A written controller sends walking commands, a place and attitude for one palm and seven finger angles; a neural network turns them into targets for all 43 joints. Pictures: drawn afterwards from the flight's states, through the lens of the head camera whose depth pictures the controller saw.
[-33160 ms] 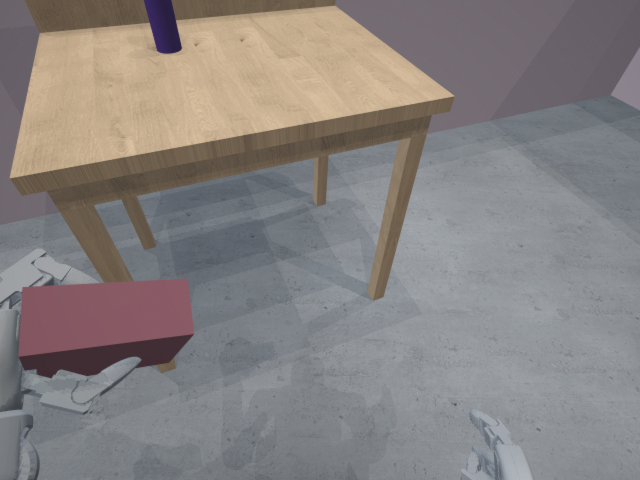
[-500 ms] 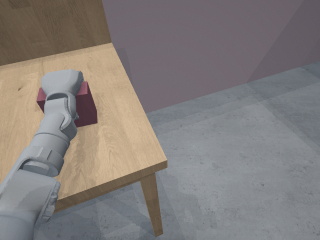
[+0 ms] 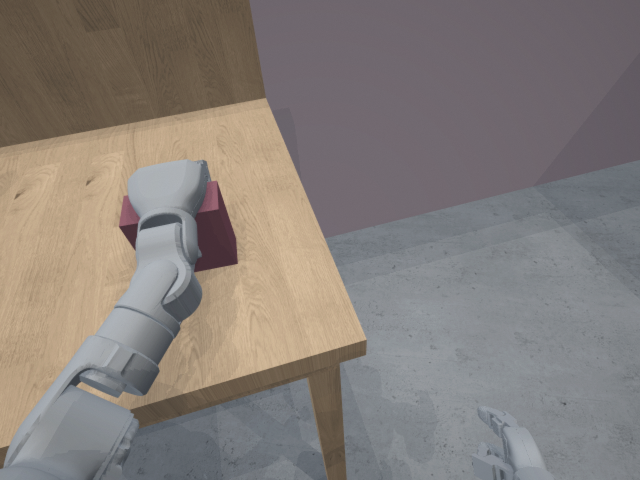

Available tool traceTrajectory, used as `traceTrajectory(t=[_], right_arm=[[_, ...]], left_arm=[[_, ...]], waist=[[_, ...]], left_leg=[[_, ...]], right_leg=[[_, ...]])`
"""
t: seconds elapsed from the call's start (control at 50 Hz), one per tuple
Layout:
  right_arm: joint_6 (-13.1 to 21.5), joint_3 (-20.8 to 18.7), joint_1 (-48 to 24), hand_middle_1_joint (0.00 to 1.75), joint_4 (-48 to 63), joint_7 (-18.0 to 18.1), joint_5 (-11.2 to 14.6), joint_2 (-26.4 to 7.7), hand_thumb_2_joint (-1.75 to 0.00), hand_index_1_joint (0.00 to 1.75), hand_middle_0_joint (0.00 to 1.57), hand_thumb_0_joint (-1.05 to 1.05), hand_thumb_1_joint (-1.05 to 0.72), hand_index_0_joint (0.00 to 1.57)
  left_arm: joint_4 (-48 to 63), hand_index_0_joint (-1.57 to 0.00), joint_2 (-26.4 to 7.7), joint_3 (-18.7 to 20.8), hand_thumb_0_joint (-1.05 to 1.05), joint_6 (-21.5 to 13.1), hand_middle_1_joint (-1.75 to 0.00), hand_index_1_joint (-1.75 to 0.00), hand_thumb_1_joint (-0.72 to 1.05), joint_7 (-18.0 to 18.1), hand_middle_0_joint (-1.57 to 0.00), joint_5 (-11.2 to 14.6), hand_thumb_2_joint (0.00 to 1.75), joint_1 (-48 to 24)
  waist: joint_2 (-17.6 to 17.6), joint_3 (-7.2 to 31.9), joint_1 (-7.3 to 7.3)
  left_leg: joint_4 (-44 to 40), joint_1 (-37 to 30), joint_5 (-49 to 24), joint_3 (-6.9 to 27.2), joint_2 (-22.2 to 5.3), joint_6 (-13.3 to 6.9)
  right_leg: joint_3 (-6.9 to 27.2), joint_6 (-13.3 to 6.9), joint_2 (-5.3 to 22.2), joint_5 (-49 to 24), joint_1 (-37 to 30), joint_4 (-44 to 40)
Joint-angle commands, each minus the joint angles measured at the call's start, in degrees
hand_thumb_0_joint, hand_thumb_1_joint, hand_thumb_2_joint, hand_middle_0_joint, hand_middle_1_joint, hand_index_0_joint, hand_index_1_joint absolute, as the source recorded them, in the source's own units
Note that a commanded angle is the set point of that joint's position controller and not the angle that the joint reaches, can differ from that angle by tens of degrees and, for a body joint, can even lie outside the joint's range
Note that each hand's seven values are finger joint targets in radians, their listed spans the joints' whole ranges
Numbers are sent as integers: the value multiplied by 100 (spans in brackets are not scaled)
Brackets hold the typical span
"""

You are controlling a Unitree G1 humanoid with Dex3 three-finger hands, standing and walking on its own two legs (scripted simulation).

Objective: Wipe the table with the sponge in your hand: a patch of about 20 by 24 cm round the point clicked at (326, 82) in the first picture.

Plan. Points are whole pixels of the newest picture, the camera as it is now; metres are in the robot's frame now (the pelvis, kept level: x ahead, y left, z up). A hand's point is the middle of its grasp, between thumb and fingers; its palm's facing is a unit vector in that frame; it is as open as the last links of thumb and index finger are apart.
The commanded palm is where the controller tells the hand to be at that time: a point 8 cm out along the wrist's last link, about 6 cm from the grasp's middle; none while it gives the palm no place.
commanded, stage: wipe back along the third lane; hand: left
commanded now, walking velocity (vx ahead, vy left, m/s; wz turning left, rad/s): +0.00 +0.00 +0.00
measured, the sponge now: (189, 243) +0.39 +0.24 +0.10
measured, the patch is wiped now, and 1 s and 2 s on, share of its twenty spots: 1.00 1.00 1.00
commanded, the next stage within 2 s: slide back across to the middle lane in 1.12 s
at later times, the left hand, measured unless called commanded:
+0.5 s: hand (195, 242) +0.34 +0.20 +0.15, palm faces +0.14 -0.01 -0.99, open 9.7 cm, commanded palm +0.29 +0.19 +0.16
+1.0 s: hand (201, 271) +0.30 +0.18 +0.15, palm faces +0.20 -0.06 -0.98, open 9.7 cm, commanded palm +0.25 +0.17 +0.16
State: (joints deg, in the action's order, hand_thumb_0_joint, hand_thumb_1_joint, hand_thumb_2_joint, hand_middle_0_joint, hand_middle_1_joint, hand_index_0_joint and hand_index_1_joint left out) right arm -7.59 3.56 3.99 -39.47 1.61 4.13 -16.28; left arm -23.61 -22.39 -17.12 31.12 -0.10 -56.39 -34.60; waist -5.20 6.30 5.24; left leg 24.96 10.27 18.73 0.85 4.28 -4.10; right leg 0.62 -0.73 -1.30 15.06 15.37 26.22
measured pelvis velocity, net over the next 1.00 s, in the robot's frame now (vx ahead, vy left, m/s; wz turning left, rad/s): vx -0.02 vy -0.03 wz -0.03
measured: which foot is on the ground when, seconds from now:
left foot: down 0.00-1.00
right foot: down 0.00-1.00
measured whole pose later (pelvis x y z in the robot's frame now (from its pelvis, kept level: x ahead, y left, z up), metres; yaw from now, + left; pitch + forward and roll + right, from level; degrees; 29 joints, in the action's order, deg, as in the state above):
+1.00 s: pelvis -0.02 -0.03 +0.00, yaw -2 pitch -1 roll +1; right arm -7.9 5.1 0.7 -38.7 0.2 4.2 -16.4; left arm 2.4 -21.6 -15.5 36.9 1.7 -55.8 -14.1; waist -6.8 3.4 5.9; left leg 25.0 6.1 18.1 -0.6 2.4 -1.8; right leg 1.7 -3.1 -3.3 14.7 12.8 28.4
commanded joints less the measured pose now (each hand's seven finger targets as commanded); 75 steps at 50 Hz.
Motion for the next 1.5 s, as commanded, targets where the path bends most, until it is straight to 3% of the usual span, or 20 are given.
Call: traceTrajectory(t=[0.0,0.02,0.08,0.12,0.16,0.22,0.28,0.32,0.4,0.52,0.66,0.82,0.88,0.92,0.96,1.02,1.1,1.26,1.42,1.48], right_arm=[[274,-183,-906,30,809,-7,-28,-606,-90,30,20,0,-90,20],[264,-176,-947,30,825,-7,-34,-629,-90,30,20,0,-90,20],[297,-121,-1014,30,845,-24,-15,-560,-90,30,20,0,-90,20],[274,-105,-1091,30,868,-19,-23,-608,-90,30,20,0,-90,20],[297,-82,-1082,30,860,-29,-17,-541,-90,30,20,0,-90,20],[304,-76,-1149,30,928,-58,-28,-561,-90,30,20,0,-90,20],[327,-45,-1169,30,944,-89,-4,-500,-90,30,20,0,-90,20],[323,-70,-1200,30,966,-112,-18,-535,-90,30,20,0,-90,20],[336,-51,-1287,30,951,-134,7,-482,-90,30,20,0,-90,20],[328,-30,-1400,30,947,-111,-23,-512,-90,30,20,0,-90,20],[351,-11,-1501,30,1046,-143,9,-441,-90,30,20,0,-90,20],[296,-41,-1589,30,1058,-130,-9,-464,-90,30,20,0,-90,20],[292,-25,-1608,30,1062,-114,-3,-425,-90,30,20,0,-90,20],[280,-41,-1622,30,1056,-108,-22,-464,-90,30,20,0,-90,20],[300,-14,-1643,30,1083,-102,-7,-401,-90,30,20,0,-90,20],[285,-40,-1654,30,1099,-107,-21,-433,-90,30,20,0,-90,20],[282,-41,-1719,30,1161,-149,-3,-391,-90,30,20,0,-90,20],[235,-24,-1734,30,1098,-53,-60,-407,-90,30,20,0,-90,20],[155,-15,-1739,30,1082,38,-129,-466,-90,30,20,0,-90,20],[148,-14,-1770,30,1136,42,-126,-432,-90,30,20,0,-90,20]], left_arm=[[608,-120,-26,-4,0,191,-160,-160,10,-316,-120,276,130,-725],[683,-120,-230,193,0,233,-160,-160,10,-310,-120,271,130,-537],[872,-120,15,-37,0,340,-160,-160,10,-370,-120,302,130,-411],[1023,-120,-309,216,0,392,-160,-160,10,-386,-120,279,130,-269],[1073,-120,61,-136,0,430,-160,-160,10,-420,-120,234,130,-425],[1264,-120,-139,82,0,453,-160,-160,10,-433,-120,247,130,-62],[1460,-120,247,-274,0,438,-160,-160,10,-446,-120,258,130,11],[1598,-120,44,-52,0,454,-160,-160,10,-420,-120,247,130,261],[1718,-120,267,-255,0,538,-160,-160,10,-389,-120,264,130,311],[1823,-120,-165,145,0,670,-160,-160,10,-317,-120,273,130,565],[2260,-120,77,-11,0,633,-160,-160,10,-293,-120,341,130,1090],[2695,-120,-215,313,0,639,-160,-160,10,-159,-120,373,130,1505],[2776,-120,55,69,0,647,-160,-160,10,-152,-120,414,130,1425],[2837,-120,-332,433,0,648,-160,-160,10,-96,-120,395,130,1614],[2858,-120,-36,188,0,636,-160,-160,10,-94,-120,431,130,1711],[3004,-120,-284,482,0,619,-160,-160,10,-58,-120,458,130,2037],[3363,-120,3,254,0,610,-160,-160,10,-63,-120,549,130,2405],[3416,-120,-670,914,0,595,-160,-160,10,127,-120,536,130,2387],[3688,-120,-1548,1760,0,534,-160,-160,10,187,-120,579,130,2707],[3900,-120,-1442,1718,0,509,-160,-160,10,173,-120,659,130,2869]], waist=[[823,1014,-112],[789,1027,-44],[940,951,-82],[877,971,-15],[887,871,-99],[827,925,16],[780,817,-66],[808,886,19],[916,622,-21],[953,597,90],[902,438,68],[903,325,113],[967,213,60],[883,348,141],[954,332,105],[1012,414,169],[955,329,150],[1111,233,188],[788,427,324],[667,378,311]], left_leg=[[23,-77,-3536,-14,-316,420],[4,-51,-3503,-26,-309,435],[5,-43,-3482,-25,-301,413],[-55,17,-3217,-37,-295,423],[-45,-8,-3150,-41,-289,405],[-55,9,-3098,-24,-287,407],[-37,5,-3119,-30,-280,398],[-69,13,-3024,-17,-292,413],[-127,104,-2668,-42,-268,367],[-237,269,-2111,-93,-219,329],[-257,320,-1962,-132,-195,294],[-283,332,-1678,-157,-185,274],[-283,350,-1649,-159,-179,238],[-274,372,-1579,-160,-163,259],[-252,382,-1573,-188,-146,238],[-233,408,-1545,-180,-137,245],[-184,377,-1751,-180,-143,228],[-146,446,-1538,-199,-128,224],[-117,352,-1705,-165,-98,275],[-139,349,-1788,-168,-107,269]], right_leg=[[-120,-336,-49,-2638,-1065,151],[-72,-350,-56,-2660,-1151,141],[-123,-325,-50,-2699,-1186,174],[-46,-339,-56,-2554,-1250,153],[-120,-330,-52,-2455,-1130,161],[-63,-343,-67,-2399,-1223,169],[-88,-333,-66,-2424,-1160,190],[-43,-346,-89,-2321,-1224,178],[-65,-335,-86,-2159,-1154,132],[72,-337,-90,-1869,-1343,60],[158,-309,-97,-1842,-1380,39],[341,-291,-126,-1559,-1385,-50],[290,-270,-107,-1566,-1347,-75],[435,-281,-123,-1500,-1464,-62],[397,-256,-103,-1540,-1478,-49],[531,-250,-120,-1532,-1584,-39],[490,-232,-111,-1876,-1596,23],[698,-207,-93,-1678,-1606,0],[942,-236,-85,-1876,-1816,38],[882,-237,-70,-1987,-1829,58]])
